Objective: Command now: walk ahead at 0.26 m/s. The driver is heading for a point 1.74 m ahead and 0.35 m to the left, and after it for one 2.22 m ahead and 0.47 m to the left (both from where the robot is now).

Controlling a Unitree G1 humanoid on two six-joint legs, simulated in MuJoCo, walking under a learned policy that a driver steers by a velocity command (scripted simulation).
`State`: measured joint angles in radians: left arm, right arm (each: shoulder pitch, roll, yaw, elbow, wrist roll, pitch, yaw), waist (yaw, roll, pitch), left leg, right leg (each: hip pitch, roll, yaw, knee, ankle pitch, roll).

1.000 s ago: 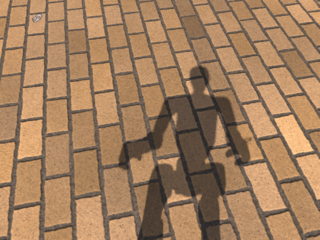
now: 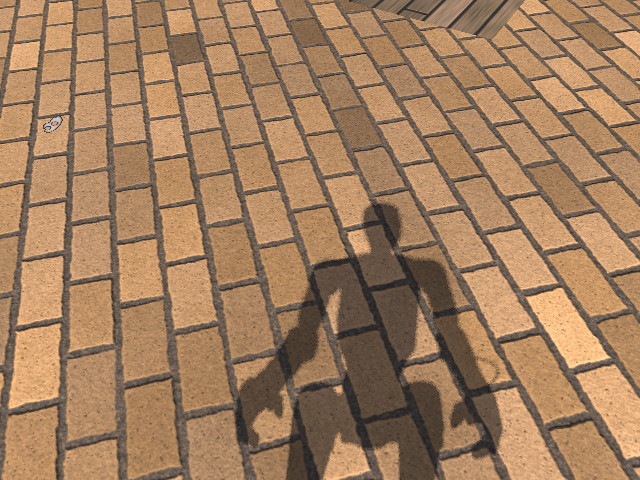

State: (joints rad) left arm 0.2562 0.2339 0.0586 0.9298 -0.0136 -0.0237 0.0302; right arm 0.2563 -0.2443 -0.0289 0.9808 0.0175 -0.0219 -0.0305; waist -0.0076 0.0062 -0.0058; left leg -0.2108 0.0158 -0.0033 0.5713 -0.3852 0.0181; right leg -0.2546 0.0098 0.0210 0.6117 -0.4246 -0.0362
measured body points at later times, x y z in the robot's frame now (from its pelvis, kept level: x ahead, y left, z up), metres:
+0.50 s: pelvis +0.21 +0.02 -0.01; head +0.24 +0.02 +0.44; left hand +0.10 +0.27 -0.15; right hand +0.46 -0.20 -0.09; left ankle +0.36 +0.12 -0.73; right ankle +0.00 -0.12 -0.73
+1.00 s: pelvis +0.48 +0.02 +0.01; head +0.51 +0.01 +0.45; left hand +0.69 +0.25 -0.09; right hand +0.45 -0.25 -0.14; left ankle +0.36 +0.13 -0.73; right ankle +0.67 -0.12 -0.70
